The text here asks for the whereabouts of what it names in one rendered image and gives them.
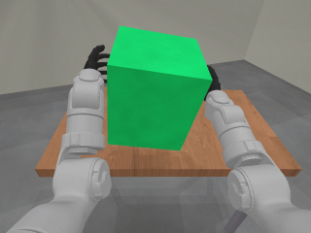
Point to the left robot forearm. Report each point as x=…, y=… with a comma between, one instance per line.
x=85, y=114

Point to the left robot upper arm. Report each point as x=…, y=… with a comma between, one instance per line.
x=78, y=185

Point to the right robot hand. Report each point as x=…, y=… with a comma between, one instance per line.
x=215, y=85

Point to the carton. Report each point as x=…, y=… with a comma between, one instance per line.
x=156, y=84

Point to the right robot upper arm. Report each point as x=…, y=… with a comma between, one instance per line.
x=262, y=192

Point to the right robot forearm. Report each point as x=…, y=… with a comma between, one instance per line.
x=240, y=147

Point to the table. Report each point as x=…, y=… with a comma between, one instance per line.
x=201, y=154

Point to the left robot hand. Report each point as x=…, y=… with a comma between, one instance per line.
x=94, y=56

